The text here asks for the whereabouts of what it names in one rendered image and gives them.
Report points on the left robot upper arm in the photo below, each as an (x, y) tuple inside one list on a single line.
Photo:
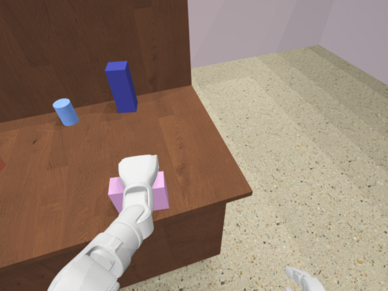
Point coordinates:
[(87, 275)]

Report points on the table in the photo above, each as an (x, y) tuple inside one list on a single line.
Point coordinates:
[(54, 188)]

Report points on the sponge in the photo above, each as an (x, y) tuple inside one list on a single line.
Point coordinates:
[(160, 193)]

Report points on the robot left hand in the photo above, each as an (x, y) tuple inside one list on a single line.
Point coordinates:
[(143, 168)]

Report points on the robot right hand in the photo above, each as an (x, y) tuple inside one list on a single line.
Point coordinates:
[(304, 279)]

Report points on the robot left forearm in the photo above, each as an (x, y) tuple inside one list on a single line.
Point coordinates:
[(114, 248)]

